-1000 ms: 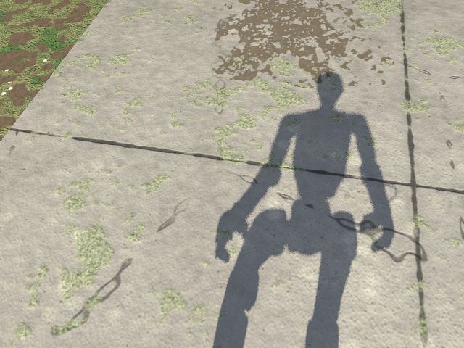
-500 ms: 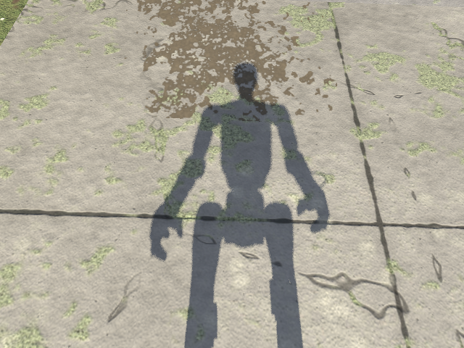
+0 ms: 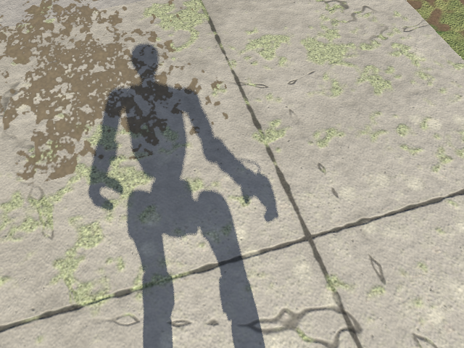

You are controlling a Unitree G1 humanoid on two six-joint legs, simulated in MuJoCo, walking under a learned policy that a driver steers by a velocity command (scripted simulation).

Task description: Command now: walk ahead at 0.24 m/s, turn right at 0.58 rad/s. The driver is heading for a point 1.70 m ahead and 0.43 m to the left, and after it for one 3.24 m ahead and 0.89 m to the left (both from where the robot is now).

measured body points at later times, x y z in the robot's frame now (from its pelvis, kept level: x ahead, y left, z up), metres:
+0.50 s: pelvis +0.14 +0.03 +0.00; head +0.19 +0.04 +0.45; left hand +0.29 +0.31 -0.11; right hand +0.28 -0.25 -0.10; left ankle +0.20 +0.14 -0.73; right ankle +0.09 -0.09 -0.66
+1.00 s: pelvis +0.17 -0.01 +0.01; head +0.21 -0.02 +0.46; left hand +0.17 +0.29 -0.09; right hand +0.41 -0.22 -0.10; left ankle +0.11 +0.13 -0.67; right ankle +0.20 -0.12 -0.73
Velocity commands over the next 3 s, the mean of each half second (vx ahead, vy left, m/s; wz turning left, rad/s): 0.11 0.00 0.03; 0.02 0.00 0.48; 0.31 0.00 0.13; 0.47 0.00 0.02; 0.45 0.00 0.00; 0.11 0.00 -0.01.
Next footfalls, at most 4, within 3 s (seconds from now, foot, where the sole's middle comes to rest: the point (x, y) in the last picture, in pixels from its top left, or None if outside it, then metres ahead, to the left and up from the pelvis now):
0.36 left None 0.24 0.14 -0.77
0.74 right None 0.24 -0.11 -0.77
1.14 left None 0.14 0.13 -0.77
1.56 right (244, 308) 0.53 0.02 -0.77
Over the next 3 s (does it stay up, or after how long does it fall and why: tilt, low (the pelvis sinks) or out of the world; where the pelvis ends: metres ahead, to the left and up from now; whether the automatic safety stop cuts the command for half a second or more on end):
stays up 0.90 0.32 0.00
